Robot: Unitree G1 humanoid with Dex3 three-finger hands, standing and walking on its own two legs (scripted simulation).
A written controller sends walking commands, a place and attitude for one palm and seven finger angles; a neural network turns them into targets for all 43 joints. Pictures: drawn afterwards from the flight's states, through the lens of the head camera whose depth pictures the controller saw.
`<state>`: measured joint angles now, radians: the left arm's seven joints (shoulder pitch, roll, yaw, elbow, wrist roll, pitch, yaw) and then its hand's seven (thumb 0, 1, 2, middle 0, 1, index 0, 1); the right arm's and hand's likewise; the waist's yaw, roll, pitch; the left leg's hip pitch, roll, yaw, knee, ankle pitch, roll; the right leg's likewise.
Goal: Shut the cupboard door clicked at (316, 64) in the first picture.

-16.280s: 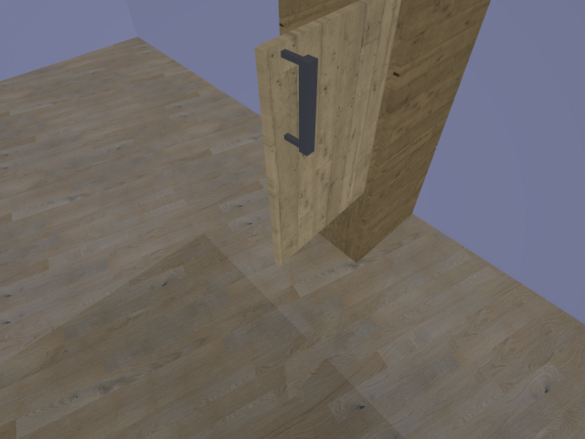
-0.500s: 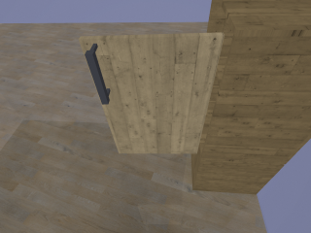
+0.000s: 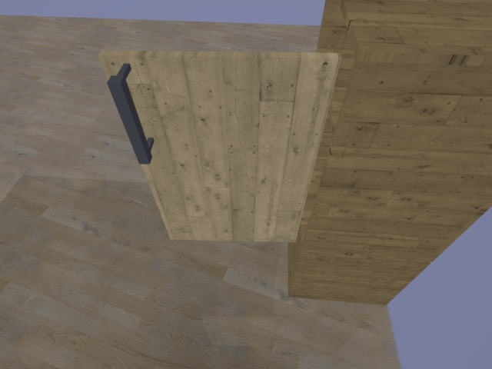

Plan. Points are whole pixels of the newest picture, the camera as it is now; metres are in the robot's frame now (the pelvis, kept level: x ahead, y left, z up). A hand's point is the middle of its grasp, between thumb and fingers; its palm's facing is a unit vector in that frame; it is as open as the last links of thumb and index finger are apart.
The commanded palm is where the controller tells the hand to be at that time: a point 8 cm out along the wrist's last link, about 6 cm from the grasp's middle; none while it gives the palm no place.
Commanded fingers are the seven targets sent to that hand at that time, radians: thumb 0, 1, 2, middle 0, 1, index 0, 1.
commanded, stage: come to a stop and stand still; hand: left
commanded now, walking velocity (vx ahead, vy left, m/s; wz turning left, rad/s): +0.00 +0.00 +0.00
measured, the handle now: (136, 117) +0.49 +0.23 +0.14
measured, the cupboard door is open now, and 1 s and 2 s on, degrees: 93 93 93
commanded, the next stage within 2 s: look again from close up in 0.74 s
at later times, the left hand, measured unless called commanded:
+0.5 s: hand out of the picture +0.04 +0.18 -0.17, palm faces -0.01 -0.97 -0.23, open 7.4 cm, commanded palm none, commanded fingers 0.00 0.90 0.90 -0.20 -0.30 -0.20 -0.30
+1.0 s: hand out of the picture +0.04 +0.17 -0.17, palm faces +0.01 -0.98 -0.21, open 7.4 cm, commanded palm none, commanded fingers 0.00 0.90 0.90 -0.20 -0.30 -0.20 -0.30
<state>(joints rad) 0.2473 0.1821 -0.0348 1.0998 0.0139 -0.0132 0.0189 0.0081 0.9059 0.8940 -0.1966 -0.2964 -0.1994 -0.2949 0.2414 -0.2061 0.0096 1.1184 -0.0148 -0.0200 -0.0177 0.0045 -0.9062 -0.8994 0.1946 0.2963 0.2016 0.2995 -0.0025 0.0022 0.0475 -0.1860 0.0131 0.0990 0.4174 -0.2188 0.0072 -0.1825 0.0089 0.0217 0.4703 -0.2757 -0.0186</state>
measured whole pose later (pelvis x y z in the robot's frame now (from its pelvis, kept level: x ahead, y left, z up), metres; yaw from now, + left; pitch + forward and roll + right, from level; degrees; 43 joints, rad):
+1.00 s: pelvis +0.02 -0.02 +0.00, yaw +1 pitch -1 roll +1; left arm 0.25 0.19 -0.02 1.10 0.01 -0.02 0.02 0.01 0.91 0.89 -0.20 -0.30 -0.20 -0.29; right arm 0.21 -0.18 0.01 1.14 -0.02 -0.02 -0.03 0.00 -0.91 -0.90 0.20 0.30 0.20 0.30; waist 0.01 -0.01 0.03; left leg -0.13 0.04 0.08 0.38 -0.23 -0.02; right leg -0.11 0.03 0.01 0.41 -0.28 -0.04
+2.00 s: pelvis -0.05 -0.01 -0.08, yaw +6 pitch +8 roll -2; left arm 0.44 0.23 0.08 -0.10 -0.26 -0.41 -0.23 0.02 0.90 0.90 -0.52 -0.65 -0.52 -0.65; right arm 0.19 -0.25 0.01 0.49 0.03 -0.28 -0.07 0.01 -0.90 -0.90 0.20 0.30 0.20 0.30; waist 0.05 0.02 -0.08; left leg -0.79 0.02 -0.03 1.09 -0.44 0.00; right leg -0.70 -0.01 -0.12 1.07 -0.51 -0.05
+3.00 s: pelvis -0.01 -0.01 -0.01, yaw +5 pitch -2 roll +0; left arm 0.20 0.32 0.24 -0.27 -0.35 0.11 -0.30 0.02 0.90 0.90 -1.29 -1.49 -1.29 -1.49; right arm 0.22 -0.25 0.08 0.61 0.07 -0.27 -0.08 0.01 -0.90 -0.90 0.20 0.30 0.21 0.30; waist 0.07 0.07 -0.03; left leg -0.27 0.01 0.01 0.58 -0.27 0.00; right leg -0.20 0.00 -0.08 0.57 -0.33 -0.03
